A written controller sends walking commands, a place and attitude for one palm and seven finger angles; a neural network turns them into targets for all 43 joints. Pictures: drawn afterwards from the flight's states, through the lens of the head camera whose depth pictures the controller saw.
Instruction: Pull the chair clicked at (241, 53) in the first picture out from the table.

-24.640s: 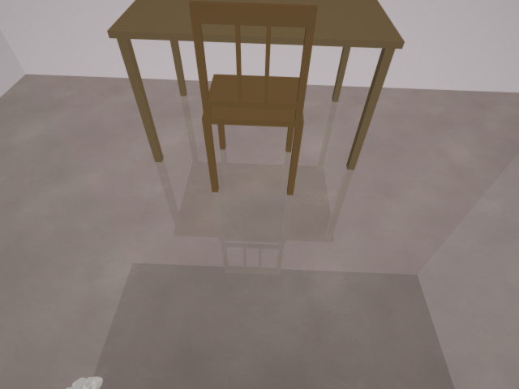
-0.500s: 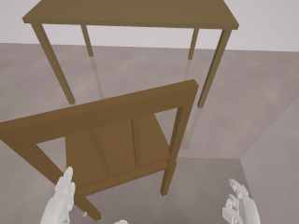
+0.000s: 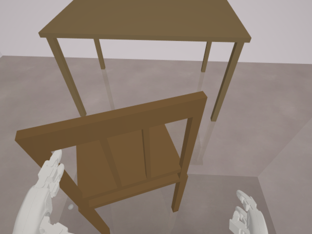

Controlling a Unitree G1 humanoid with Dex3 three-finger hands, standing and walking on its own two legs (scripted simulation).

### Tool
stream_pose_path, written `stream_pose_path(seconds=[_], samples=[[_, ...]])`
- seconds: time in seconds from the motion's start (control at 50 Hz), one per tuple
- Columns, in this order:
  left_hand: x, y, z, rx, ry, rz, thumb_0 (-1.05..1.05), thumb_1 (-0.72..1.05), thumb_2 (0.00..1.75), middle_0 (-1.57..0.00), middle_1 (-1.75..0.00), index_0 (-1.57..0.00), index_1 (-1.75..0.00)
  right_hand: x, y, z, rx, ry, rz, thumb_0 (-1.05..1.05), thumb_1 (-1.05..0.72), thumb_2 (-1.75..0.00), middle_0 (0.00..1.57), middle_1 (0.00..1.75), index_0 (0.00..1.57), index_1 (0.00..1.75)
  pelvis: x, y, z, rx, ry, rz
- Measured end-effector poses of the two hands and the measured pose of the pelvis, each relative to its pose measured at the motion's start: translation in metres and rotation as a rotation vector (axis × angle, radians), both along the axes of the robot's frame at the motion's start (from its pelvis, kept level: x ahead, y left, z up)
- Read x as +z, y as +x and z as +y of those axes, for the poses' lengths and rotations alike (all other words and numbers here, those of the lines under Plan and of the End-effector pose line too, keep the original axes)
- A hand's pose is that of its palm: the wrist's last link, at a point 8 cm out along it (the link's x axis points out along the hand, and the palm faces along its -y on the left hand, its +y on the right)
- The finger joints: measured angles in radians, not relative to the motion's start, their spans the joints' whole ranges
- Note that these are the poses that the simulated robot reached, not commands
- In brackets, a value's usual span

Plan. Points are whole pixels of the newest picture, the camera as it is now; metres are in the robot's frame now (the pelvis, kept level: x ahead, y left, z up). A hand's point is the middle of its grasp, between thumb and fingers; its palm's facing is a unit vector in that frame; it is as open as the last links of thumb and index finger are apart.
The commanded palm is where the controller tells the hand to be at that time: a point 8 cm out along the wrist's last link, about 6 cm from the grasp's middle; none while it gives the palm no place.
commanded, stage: draw the hand back to the body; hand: left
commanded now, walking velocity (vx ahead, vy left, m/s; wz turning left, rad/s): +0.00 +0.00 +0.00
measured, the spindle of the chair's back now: (112, 164) +0.31 +0.16 -0.03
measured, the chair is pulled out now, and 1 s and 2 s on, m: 0.59 0.59 0.58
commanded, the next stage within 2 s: step back with the hand held close in 0.98 s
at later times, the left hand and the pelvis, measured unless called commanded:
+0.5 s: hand (53, 195) +0.18 +0.22 +0.10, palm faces +0.21 -0.84 -0.49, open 9.5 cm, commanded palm +0.16 +0.28 +0.21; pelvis +0.03 -0.02 +0.04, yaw +0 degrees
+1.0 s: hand (46, 194) +0.17 +0.23 +0.11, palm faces +0.24 -0.80 -0.56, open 6.2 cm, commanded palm +0.16 +0.28 +0.22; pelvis +0.03 -0.03 +0.04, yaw +1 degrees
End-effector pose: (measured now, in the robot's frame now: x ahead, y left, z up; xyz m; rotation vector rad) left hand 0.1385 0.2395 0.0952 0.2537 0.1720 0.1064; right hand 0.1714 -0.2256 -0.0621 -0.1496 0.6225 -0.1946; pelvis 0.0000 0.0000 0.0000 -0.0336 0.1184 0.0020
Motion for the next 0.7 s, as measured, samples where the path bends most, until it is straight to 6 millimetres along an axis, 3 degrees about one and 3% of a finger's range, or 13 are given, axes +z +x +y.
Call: stream_pose_path(seconds=[0.14, 0.3, 0.7], samples=[[0.015, 0.002, 0.004, 0.079, 0.110, 0.106, -0.01, -0.23, 0.36, -0.18, -0.13, -0.10, -0.09, 0.020, 0.010, 0.002, 0.000, -0.006, -0.001, 0.01, -0.90, -0.90, 0.21, 0.30, 0.20, 0.30, 0.021, 0.011, -0.002, -0.008, 0.012, -0.076], [0.027, 0.005, 0.015, 0.156, 0.171, 0.164, -0.01, 0.05, 0.49, -0.21, -0.18, -0.26, -0.19, 0.025, 0.025, 0.003, 0.060, -0.001, 0.001, 0.01, -0.90, -0.90, 0.21, 0.30, 0.20, 0.30, 0.035, 0.021, -0.008, -0.004, 0.021, -0.133], [0.043, 0.010, 0.025, 0.245, 0.276, 0.236, 0.01, 0.75, 0.83, -0.25, -0.30, -0.45, -0.36, 0.027, 0.051, -0.016, 0.141, 0.001, -0.031, 0.01, -0.90, -0.90, 0.21, 0.30, 0.20, 0.30, 0.041, 0.036, -0.026, 0.010, 0.036, -0.175]])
